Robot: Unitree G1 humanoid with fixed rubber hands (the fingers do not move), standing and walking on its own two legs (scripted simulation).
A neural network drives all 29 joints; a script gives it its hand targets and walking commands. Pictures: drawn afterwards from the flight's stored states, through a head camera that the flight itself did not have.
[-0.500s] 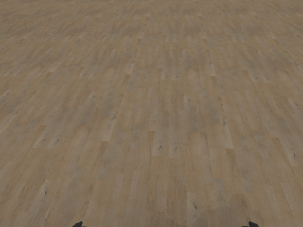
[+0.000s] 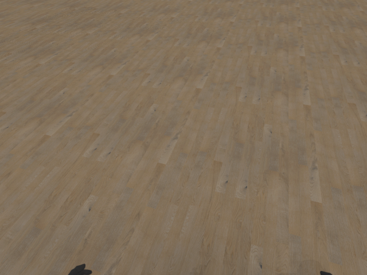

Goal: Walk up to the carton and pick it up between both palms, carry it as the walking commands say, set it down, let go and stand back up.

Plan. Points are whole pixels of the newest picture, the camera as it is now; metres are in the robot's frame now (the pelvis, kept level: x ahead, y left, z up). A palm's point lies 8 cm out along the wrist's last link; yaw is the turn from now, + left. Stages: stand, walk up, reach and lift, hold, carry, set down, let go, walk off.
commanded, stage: walk up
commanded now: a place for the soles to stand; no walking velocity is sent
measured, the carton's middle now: out of the picture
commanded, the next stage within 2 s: none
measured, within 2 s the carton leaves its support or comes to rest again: neither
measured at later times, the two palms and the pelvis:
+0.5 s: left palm out of the picture -0.02 +0.45 -0.07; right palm (237, 227) +0.29 -0.10 -0.08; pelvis +0.03 +0.12 +0.01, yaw +24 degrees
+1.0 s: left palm out of the picture -0.13 +0.54 -0.08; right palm (137, 191) +0.39 +0.17 -0.08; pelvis +0.07 +0.27 +0.00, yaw +49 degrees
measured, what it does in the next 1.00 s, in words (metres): steps to the left, turning left: left foot, then right foot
